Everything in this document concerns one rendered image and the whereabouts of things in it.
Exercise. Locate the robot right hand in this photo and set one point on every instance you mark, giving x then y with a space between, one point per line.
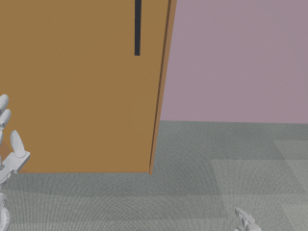
247 220

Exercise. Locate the robot left hand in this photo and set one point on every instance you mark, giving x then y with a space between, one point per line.
19 157

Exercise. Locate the left robot forearm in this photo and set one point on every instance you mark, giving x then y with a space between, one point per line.
5 215

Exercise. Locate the wardrobe door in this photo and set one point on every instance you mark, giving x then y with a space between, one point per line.
80 99
4 151

